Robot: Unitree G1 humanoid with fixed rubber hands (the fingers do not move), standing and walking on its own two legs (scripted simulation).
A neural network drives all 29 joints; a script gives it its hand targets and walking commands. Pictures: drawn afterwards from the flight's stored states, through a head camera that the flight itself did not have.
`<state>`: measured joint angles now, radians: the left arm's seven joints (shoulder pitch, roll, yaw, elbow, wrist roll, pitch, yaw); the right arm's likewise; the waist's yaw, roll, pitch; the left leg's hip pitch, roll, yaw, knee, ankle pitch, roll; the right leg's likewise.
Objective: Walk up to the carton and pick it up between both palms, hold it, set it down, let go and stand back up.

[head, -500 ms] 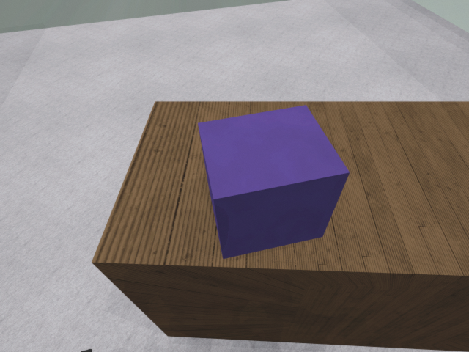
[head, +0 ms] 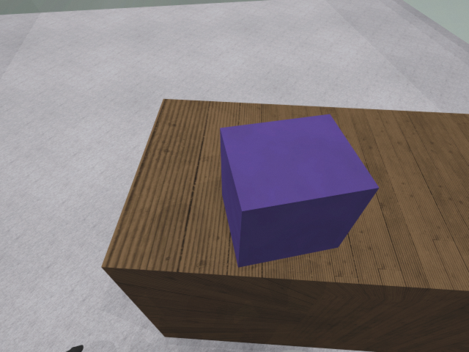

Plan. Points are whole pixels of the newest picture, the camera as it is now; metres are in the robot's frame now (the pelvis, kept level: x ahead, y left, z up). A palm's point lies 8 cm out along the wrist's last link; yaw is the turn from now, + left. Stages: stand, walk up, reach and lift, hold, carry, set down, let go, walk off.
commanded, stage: walk up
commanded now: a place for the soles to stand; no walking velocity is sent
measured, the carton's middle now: (283, 192) +0.38 -0.07 +0.03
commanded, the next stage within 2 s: stand in 0.10 s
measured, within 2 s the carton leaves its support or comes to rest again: neither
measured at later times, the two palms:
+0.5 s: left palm out of the picture +0.12 +0.29 -0.11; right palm out of the picture +0.09 -0.32 -0.10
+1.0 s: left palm (113, 322) +0.18 +0.25 -0.11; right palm out of the picture +0.13 -0.32 -0.11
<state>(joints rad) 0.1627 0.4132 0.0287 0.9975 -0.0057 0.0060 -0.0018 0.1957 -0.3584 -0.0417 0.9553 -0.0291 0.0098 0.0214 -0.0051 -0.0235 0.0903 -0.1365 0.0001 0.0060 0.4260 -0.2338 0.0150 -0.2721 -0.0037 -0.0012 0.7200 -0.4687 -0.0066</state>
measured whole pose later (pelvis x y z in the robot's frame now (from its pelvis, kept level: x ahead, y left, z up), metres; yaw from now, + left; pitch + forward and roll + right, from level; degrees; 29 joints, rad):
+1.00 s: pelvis -0.02 -0.02 -0.02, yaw -3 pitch +0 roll +0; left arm -0.03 0.33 0.03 0.53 0.04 0.47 0.03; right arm -0.04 -0.33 -0.14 0.90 -0.07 -0.08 0.11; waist -0.01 -0.02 0.18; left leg -0.32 0.06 0.04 0.62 -0.30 -0.02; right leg -0.34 0.01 -0.04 0.59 -0.24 -0.03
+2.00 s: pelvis +0.00 -0.03 +0.00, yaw -4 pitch -2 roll +0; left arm 0.45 0.13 -0.01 -0.06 -0.01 0.31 0.19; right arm 0.34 -0.45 -0.10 0.34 0.24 0.02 0.27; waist 0.04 -0.04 0.02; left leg -0.10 0.05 0.05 0.33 -0.19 -0.04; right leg -0.16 0.03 -0.02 0.34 -0.15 -0.04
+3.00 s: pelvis +0.01 -0.04 +0.01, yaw -7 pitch +1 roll +0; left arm 0.28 0.03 -0.02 -0.41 -0.05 0.38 0.29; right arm 0.21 -0.54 -0.03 0.03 0.43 0.02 0.17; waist 0.06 -0.09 0.04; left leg -0.12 0.06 0.02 0.28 -0.18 -0.05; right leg -0.20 0.08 0.04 0.31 -0.13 -0.06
